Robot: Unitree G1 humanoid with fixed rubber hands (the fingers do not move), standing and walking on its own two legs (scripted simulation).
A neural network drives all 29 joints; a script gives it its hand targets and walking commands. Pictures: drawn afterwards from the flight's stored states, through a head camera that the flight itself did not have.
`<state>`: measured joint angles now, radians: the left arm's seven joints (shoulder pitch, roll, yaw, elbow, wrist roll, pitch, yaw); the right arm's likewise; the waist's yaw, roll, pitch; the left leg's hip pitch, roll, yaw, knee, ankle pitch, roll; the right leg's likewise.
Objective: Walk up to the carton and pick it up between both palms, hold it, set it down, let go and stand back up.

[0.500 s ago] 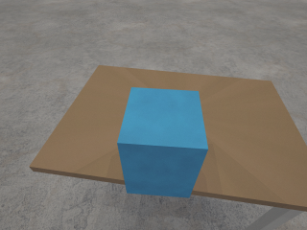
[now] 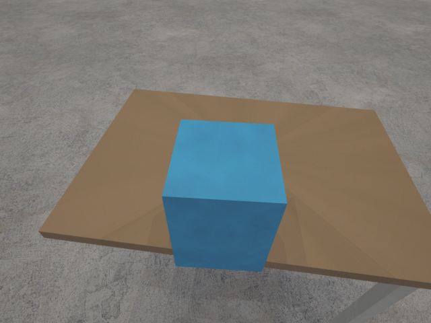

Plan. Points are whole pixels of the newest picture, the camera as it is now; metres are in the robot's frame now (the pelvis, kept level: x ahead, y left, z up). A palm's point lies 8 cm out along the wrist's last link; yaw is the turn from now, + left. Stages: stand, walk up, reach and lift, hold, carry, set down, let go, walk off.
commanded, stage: stand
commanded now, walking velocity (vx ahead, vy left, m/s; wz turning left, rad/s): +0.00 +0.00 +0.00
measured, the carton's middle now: (222, 198) +0.35 +0.00 +0.06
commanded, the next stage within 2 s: none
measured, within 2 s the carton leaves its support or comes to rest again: neither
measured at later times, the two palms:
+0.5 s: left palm out of the picture +0.08 +0.28 -0.13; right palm out of the picture +0.06 -0.29 -0.12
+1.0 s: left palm out of the picture +0.08 +0.28 -0.12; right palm out of the picture +0.06 -0.29 -0.12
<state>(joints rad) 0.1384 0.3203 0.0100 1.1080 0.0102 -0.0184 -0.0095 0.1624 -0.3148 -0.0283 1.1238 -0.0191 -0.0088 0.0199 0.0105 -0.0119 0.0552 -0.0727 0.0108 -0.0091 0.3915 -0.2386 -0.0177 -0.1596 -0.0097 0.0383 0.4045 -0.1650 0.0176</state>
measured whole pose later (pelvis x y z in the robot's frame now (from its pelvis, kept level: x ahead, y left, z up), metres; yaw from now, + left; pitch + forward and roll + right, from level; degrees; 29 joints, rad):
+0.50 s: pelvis +0.01 +0.00 +0.00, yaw +0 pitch -4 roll +0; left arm 0.11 0.32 0.00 1.12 0.00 -0.02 -0.01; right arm 0.14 -0.31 -0.02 1.14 -0.01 -0.01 0.02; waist 0.00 -0.01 0.07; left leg -0.07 0.02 -0.01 0.38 -0.24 -0.02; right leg -0.16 0.00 0.04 0.39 -0.16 0.01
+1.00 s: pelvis +0.01 +0.00 +0.00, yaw -1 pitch -4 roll +0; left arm 0.11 0.32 -0.01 1.13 0.00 -0.01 0.00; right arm 0.13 -0.32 -0.02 1.15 -0.01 0.00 0.01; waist 0.00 -0.01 0.07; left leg -0.04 0.02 0.00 0.35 -0.24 -0.03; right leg -0.14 0.00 0.05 0.38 -0.17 0.01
